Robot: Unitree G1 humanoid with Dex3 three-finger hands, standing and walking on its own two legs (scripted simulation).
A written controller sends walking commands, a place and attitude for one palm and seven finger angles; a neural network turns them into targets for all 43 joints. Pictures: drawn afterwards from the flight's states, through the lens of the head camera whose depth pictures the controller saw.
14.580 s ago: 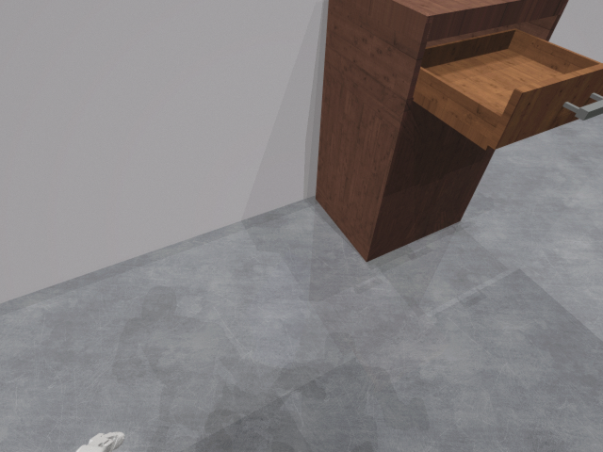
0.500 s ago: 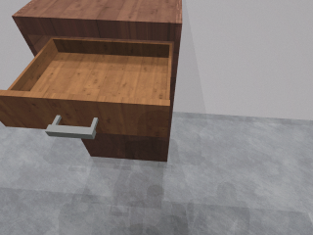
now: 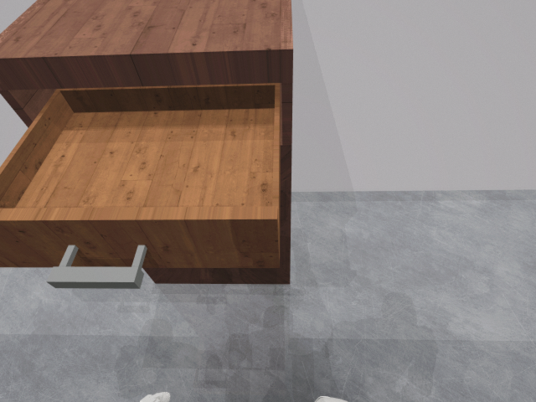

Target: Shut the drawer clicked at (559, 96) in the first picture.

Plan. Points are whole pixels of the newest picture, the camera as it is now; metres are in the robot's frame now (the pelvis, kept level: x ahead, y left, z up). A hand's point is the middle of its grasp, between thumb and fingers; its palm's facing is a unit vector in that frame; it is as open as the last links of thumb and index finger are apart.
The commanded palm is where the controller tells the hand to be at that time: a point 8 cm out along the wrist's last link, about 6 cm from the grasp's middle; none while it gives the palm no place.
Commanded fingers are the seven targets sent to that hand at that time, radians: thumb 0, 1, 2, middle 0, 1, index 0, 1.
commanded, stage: come to a stop and stand still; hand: left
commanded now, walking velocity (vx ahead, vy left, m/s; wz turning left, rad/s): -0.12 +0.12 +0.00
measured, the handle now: (101, 264) +0.29 +0.25 +0.06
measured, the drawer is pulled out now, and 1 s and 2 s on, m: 0.29 0.29 0.29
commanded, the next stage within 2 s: look again from close up in 1.06 s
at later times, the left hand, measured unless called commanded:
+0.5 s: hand out of the picture -0.03 +0.21 -0.16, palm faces +0.06 -0.98 -0.19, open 7.4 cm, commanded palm none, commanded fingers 0.00 0.90 0.90 -0.20 -0.30 -0.20 -0.30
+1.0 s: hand out of the picture -0.06 +0.10 -0.18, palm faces +0.03 -0.99 -0.10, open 7.3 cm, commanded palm none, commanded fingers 0.00 0.90 0.90 -0.20 -0.30 -0.20 -0.30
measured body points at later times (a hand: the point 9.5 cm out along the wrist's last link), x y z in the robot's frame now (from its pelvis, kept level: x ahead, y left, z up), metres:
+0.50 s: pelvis -0.05 +0.02 +0.01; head -0.05 +0.03 +0.46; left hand -0.03 +0.26 -0.14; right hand -0.07 -0.19 -0.14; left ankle -0.07 +0.14 -0.73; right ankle -0.06 -0.08 -0.67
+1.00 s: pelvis -0.04 -0.03 +0.01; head -0.04 -0.02 +0.46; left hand -0.06 +0.16 -0.16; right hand -0.02 -0.26 -0.14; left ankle -0.02 +0.09 -0.73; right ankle -0.09 -0.09 -0.73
